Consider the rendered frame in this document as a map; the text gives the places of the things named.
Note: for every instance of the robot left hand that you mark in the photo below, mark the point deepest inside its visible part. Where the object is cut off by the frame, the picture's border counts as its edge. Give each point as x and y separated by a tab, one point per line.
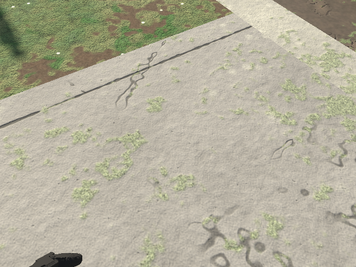
58	260

